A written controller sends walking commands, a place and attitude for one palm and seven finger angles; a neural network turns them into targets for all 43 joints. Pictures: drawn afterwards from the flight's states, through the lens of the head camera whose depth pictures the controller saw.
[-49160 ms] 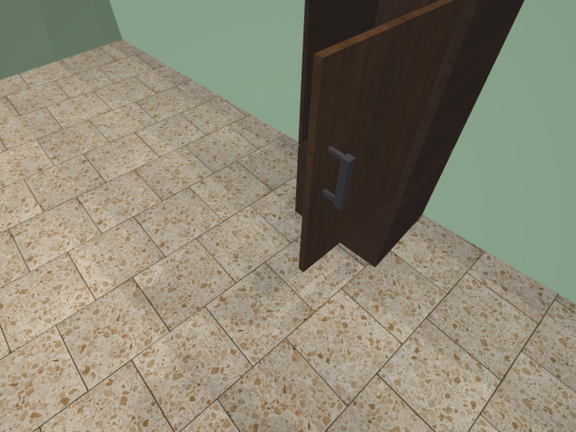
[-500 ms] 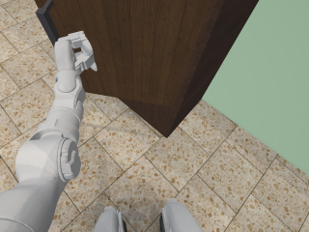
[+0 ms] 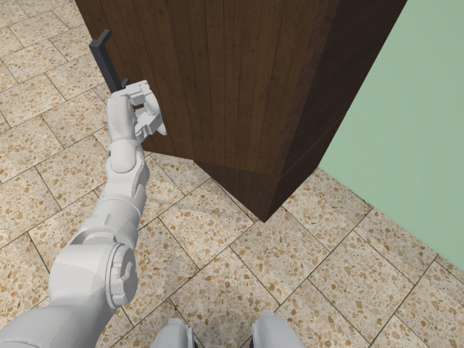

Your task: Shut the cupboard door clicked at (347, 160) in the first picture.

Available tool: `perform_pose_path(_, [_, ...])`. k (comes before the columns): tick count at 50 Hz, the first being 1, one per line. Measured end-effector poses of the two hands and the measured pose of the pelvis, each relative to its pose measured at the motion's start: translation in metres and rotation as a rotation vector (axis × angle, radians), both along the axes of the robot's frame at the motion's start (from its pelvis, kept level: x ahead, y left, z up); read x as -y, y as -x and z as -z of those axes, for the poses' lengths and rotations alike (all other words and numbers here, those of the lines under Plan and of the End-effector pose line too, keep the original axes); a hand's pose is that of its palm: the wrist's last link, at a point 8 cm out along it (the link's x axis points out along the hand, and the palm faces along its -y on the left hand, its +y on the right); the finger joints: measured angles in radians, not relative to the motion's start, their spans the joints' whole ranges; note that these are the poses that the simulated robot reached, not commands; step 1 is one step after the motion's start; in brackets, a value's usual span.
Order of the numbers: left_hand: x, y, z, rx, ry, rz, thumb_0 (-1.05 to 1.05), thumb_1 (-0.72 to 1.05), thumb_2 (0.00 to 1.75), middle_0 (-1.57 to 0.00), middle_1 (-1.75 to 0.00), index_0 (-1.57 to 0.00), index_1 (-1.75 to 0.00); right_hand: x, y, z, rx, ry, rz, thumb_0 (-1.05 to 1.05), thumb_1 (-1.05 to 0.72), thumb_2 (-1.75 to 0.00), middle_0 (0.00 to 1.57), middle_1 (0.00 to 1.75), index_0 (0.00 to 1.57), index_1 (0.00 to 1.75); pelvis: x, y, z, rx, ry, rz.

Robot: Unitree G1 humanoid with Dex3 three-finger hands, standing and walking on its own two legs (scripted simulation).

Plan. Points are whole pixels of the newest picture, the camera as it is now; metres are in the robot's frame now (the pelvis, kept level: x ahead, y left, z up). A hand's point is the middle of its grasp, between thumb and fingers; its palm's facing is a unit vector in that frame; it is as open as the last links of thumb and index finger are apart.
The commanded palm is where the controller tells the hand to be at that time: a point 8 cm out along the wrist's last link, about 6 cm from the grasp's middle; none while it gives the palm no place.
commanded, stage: draw the hand back to the body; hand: left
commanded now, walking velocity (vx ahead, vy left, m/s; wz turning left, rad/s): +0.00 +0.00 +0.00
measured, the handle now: (113, 66) +0.65 +0.19 +0.07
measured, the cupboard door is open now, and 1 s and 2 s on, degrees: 32 32 32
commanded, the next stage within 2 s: step back with the hand held close in 1.46 s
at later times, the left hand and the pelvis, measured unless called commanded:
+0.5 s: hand (77, 186) +0.34 +0.17 +0.14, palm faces +0.09 -0.98 -0.16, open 3.1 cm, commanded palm +0.30 +0.23 +0.16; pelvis +0.01 +0.01 +0.05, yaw +0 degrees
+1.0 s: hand out of the picture +0.23 +0.28 +0.21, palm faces +0.43 -0.81 -0.39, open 5.5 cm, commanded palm +0.18 +0.31 +0.24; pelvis +0.03 +0.02 +0.07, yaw +2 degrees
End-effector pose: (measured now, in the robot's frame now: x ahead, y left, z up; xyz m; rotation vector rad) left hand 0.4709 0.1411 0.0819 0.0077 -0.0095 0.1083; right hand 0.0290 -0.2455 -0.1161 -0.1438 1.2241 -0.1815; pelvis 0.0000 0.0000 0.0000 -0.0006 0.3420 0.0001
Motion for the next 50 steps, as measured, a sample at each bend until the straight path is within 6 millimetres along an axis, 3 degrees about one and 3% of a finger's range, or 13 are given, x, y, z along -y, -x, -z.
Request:
perform_pose_path(5, [-0.031,0.036,-0.011,0.028,-0.062,-0.014,0.02,0.9,0.9,-1.3,-1.49,-1.29,-1.5,0.0,0.004,-0.009,0.009,-0.021,0.022,0.0,-0.9,-0.9,0.2,0.3,0.2,0.3,0.002,-0.003,-0.012,0.051,-0.005,0.014])
perform_pose_path(10, [-0.057,0.073,-0.026,0.007,-0.033,-0.018,0.02,0.9,0.9,-1.3,-1.49,-1.3,-1.5,0.006,-0.011,-0.025,0.057,0.004,0.014,0.01,-0.9,-0.9,0.21,0.3,0.21,0.3,0.003,-0.005,-0.027,0.124,0.004,-0.001])
perform_pose_path(15, [-0.063,0.101,-0.05,0.069,-0.015,0.025,0.02,0.9,0.9,-1.3,-1.5,-1.3,-1.5,0.012,-0.048,-0.046,0.188,0.054,-0.02,0.01,-0.9,-0.9,0.2,0.3,0.2,0.3,0.0,-0.005,-0.036,0.182,0.012,-0.019])
perform_pose_path(19, [-0.066,0.121,-0.058,0.067,-0.026,0.058,0.02,0.9,0.9,-1.29,-1.48,-1.28,-1.48,0.009,-0.085,-0.063,0.32,0.062,-0.049,0.01,-0.9,-0.9,0.2,0.3,0.2,0.3,-0.004,-0.004,-0.04,0.22,0.01,-0.019])
perform_pose_path(25, [-0.081,0.161,-0.068,0.007,-0.156,0.02,0.02,0.9,0.9,-1.2,-1.38,-1.19,-1.39,-0.012,-0.133,-0.089,0.464,0.04,-0.056,0.01,-0.9,-0.9,0.2,0.3,0.2,0.3,-0.009,-0.007,-0.052,0.284,-0.001,-0.007])
perform_pose_path(31, [-0.113,0.196,-0.09,0.006,-0.232,-0.097,0.02,0.9,0.9,-1.06,-1.23,-1.06,-1.23,-0.04,-0.164,-0.107,0.522,0.013,-0.123,0.01,-0.9,-0.9,0.2,0.3,0.2,0.3,-0.012,-0.011,-0.062,0.338,0.0,-0.018])
perform_pose_path(40, [-0.143,0.239,-0.117,0.015,-0.298,-0.214,0.02,0.9,0.9,-0.82,-0.97,-0.82,-0.97,-0.066,-0.18,-0.112,0.535,-0.028,-0.2,0.01,-0.9,-0.9,0.21,0.3,0.21,0.3,-0.019,-0.02,-0.071,0.382,0.0,-0.026])
perform_pose_path(50, [-0.173,0.285,-0.15,0.04,-0.426,-0.34,0.02,0.89,0.89,-0.55,-0.67,-0.55,-0.68,-0.063,-0.177,-0.105,0.508,-0.027,-0.205,0.01,-0.9,-0.9,0.21,0.3,0.21,0.3,-0.019,-0.028,-0.074,0.394,-0.002,-0.028])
